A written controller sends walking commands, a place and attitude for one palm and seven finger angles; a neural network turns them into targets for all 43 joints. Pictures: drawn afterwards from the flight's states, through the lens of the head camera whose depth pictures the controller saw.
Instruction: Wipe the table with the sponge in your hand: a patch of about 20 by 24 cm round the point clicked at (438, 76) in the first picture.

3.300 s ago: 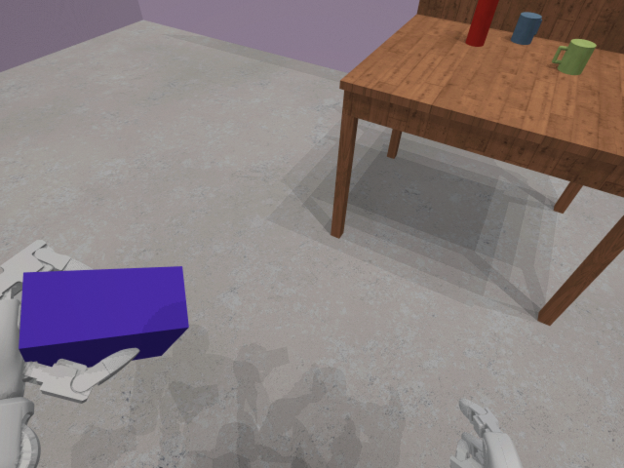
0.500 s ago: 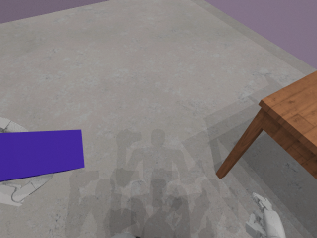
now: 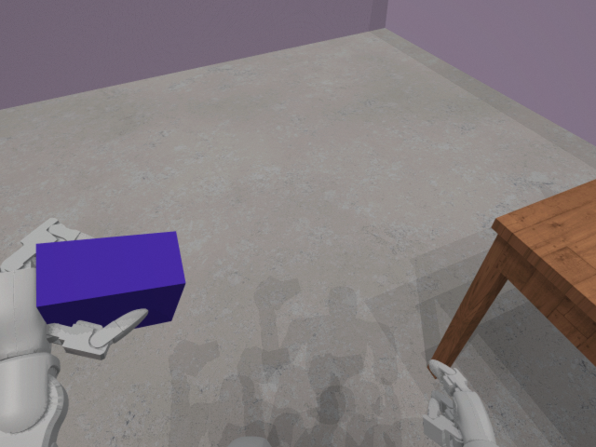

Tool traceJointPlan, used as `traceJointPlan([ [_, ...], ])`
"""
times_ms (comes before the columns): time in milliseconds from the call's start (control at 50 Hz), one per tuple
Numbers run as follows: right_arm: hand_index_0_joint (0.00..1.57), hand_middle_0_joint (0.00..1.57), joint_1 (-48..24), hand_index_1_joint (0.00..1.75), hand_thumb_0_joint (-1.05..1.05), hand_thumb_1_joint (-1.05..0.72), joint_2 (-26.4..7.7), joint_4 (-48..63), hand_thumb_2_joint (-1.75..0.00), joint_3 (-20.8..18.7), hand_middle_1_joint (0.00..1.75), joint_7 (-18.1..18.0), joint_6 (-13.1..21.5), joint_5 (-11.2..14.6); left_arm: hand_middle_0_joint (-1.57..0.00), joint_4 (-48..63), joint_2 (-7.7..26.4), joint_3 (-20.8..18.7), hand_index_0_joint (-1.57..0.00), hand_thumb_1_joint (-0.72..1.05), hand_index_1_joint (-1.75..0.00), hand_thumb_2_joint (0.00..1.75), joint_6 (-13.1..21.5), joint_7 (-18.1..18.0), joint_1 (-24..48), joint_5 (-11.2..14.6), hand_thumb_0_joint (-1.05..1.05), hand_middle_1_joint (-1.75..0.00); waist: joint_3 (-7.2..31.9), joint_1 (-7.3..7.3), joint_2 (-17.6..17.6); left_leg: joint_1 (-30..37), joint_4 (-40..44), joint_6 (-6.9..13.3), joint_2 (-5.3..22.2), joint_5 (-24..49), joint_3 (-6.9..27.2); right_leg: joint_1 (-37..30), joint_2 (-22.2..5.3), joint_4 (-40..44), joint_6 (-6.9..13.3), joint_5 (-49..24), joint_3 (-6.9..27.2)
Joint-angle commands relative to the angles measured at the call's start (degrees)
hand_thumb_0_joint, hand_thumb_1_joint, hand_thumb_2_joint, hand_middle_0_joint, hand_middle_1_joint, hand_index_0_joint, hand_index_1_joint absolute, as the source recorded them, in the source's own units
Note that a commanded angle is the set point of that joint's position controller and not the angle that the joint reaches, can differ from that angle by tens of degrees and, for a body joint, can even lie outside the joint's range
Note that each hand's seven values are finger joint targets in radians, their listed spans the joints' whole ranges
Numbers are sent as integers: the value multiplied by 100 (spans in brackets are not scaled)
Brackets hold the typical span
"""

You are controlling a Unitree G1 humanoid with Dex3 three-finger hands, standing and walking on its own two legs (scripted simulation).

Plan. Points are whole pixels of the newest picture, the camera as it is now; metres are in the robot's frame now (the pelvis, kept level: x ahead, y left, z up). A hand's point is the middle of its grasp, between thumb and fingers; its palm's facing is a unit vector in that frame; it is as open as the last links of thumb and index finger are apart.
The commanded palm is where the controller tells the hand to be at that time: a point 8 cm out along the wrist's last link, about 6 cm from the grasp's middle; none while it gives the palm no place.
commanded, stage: turn to face it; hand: left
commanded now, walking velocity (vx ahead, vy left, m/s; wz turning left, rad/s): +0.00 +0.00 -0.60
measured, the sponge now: (135, 286) +0.23 +0.21 +0.15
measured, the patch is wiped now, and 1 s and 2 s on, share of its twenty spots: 0.00 0.00 0.00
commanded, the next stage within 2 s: none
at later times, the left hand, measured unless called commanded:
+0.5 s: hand (151, 296) +0.21 +0.17 +0.18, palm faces +0.16 -0.89 -0.43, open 9.8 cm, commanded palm +0.18 +0.22 +0.19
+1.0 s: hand (304, 365) +0.15 +0.02 +0.20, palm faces -0.15 -0.83 -0.54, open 9.8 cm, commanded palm +0.14 +0.09 +0.19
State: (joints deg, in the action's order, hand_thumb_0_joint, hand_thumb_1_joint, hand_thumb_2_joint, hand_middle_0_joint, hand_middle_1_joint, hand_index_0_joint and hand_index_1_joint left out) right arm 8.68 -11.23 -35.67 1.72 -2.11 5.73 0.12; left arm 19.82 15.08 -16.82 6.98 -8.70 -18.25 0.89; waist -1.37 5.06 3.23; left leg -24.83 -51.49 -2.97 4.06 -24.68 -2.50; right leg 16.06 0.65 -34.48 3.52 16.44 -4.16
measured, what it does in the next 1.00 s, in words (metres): walks backwards, turning right: left foot, then right foot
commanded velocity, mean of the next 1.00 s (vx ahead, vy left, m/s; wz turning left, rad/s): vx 0.00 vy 0.00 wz -0.60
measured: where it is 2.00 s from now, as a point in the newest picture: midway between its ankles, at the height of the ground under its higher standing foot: outside the picture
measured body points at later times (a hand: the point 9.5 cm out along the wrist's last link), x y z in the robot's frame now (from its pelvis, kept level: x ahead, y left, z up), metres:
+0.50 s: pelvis -0.06 +0.00 +0.00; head -0.05 +0.00 +0.45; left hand +0.19 +0.22 +0.20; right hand +0.03 -0.26 -0.08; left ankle -0.04 +0.13 -0.73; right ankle -0.05 -0.10 -0.68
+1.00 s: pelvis -0.16 -0.05 +0.00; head -0.12 -0.09 +0.45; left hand +0.16 +0.06 +0.22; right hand -0.16 -0.37 -0.09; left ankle -0.09 +0.09 -0.68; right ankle -0.11 -0.13 -0.73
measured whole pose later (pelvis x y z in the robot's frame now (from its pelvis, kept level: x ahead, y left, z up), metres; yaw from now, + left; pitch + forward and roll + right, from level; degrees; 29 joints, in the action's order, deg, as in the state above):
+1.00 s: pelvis -0.16 -0.05 +0.00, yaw -35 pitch +1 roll +3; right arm 9.0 -16.0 -31.9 -3.4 -1.2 -2.7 0.4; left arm 35.0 25.6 -24.6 12.4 -8.3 -31.8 3.6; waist -4.9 0.0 -0.8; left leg -23.0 -50.6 -4.7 1.6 -25.8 -1.1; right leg 22.2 6.2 -26.8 6.7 5.6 2.2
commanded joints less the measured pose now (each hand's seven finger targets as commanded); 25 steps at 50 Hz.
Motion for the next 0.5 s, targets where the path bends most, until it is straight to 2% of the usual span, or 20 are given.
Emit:
traceJointPlan([
  [0,20,20,-479,30,0,-90,-465,994,-90,-236,30,-79,108,-4,-120,2271,1716,-815,-120,10,-160,130,683,-61,437,113,0,-160,560,-375,-615,-604,-1492,-155,-78,167,330,-486,-1570,1515,480,-2260,2157],
  [20,20,20,-427,30,0,-90,-471,1010,-90,-233,30,-56,36,-10,-120,2359,1808,-1008,-120,10,-160,130,771,-72,124,132,0,-160,673,-375,-481,-572,-1236,-162,-81,218,274,-663,-1483,1452,474,-2377,1888],
  [80,20,20,-427,30,0,-90,-510,1091,-90,-345,30,8,-127,-23,-120,2256,1961,-1468,-120,10,-160,130,906,-82,-786,225,0,-160,1021,-343,-523,-420,-345,-187,-108,246,148,-1096,-1334,1390,501,-2403,1867],
  [140,20,20,-406,30,0,-90,-555,1265,-90,-419,30,45,-209,6,-120,2088,1884,-1630,-120,10,-160,130,936,-67,-1288,289,0,-160,1176,-258,-786,-327,421,-157,-161,1,103,-1263,-1342,1439,628,-2474,2432],
  [180,20,20,-347,30,0,-90,-610,1329,-90,-448,30,80,-269,85,-120,1836,1662,-1483,-120,10,-160,130,866,-34,-1462,289,0,-160,1278,-265,-996,-115,859,-112,-141,-186,119,-1283,-1353,1380,641,-2385,2627],
  [220,20,20,-255,30,0,-90,-678,1351,-90,-443,30,96,-344,111,-120,1895,1638,-1422,-120,10,-160,130,835,-28,-1251,259,0,-160,1370,-317,-1087,145,1347,-62,-167,-78,124,-1230,-1263,1379,576,-2310,2697],
  [260,20,20,-154,30,0,-90,-750,1359,-90,-463,30,93,-412,135,-120,1980,1567,-1269,-120,10,-160,130,782,-25,-1102,225,0,-160,1377,-384,-1002,794,2101,11,-149,227,71,-853,-1082,1331,369,-1976,2671],
  [280,20,20,-153,30,0,-90,-769,1374,-90,-461,30,77,-420,148,-120,2145,1551,-1154,-120,10,-160,130,761,-19,-935,220,0,-160,1380,-431,-861,1266,2632,48,-39,594,62,-630,-974,1135,234,-1799,2522],
  [300,20,20,-103,30,0,-90,-810,1365,-90,-476,30,40,-429,119,-120,2226,1620,-1170,-120,10,-160,130,784,-23,-881,201,0,-160,1335,-453,-594,1799,3012,159,158,910,89,-187,-716,883,54,-1480,2371],
  [320,20,20,-124,30,0,-90,-897,1403,-90,-505,30,16,-430,88,-120,2400,1624,-1121,-120,10,-160,130,811,-11,-745,178,0,-160,1151,-456,-79,2192,3292,408,783,1080,623,583,-326,394,-137,-723,2093],
  [340,20,20,-167,30,0,-90,-971,1465,-90,-546,30,5,-416,62,-120,2583,1652,-1136,-120,10,-160,130,841,18,-670,132,0,-160,966,-366,838,2501,3320,788,1660,2078,1307,1461,147,-530,-381,618,1480],
  [360,20,20,-120,30,0,-90,-899,1489,-90,-560,30,3,-364,93,-120,2675,1722,-1137,-120,10,-160,130,854,12,-596,43,0,-160,862,-298,1095,2312,3257,1064,2091,2964,1253,1680,252,-1775,-492,1212,947],
  [380,20,20,-195,30,0,-90,-747,1364,-90,-488,30,-2,-271,4,-120,2790,2006,-1343,-120,10,-160,130,890,-14,-433,-3,0,-160,856,-249,1366,1892,3320,1194,2257,2760,1244,1711,24,-2701,-557,1193,771],
  [400,20,20,-187,30,0,-90,-692,1352,-90,-456,30,23,-243,-12,-120,2793,1714,-1065,-120,10,-160,130,869,-4,-387,-38,0,-160,447,-343,1117,1457,3311,1191,2159,2828,1010,1673,-73,-2956,-577,1087,743],
  [420,20,20,-100,30,0,-90,-762,1290,-90,-490,30,58,-227,8,-120,2765,1555,-911,-120,10,-160,130,844,23,-318,-20,0,-160,230,-362,1093,1443,3238,1116,2017,2995,511,1668,-172,-2801,-622,950,621],
  [440,20,20,-76,30,0,-90,-805,1247,-90,-496,30,95,-198,33,-120,2697,1412,-727,-120,10,-160,130,795,45,-165,-9,0,-160,24,-386,1116,1294,3214,955,1864,3051,104,1508,-227,-2471,-661,855,416],
  [480,20,20,-14,30,0,-90,-816,1219,-90,-481,30,119,-120,68,-120,2545,1483,-743,-120,10,-160,130,746,21,117,-25,0,-160,-114,-408,1136,1207,3124,696,1660,3037,-356,1082,-159,-1625,-716,710,43],
])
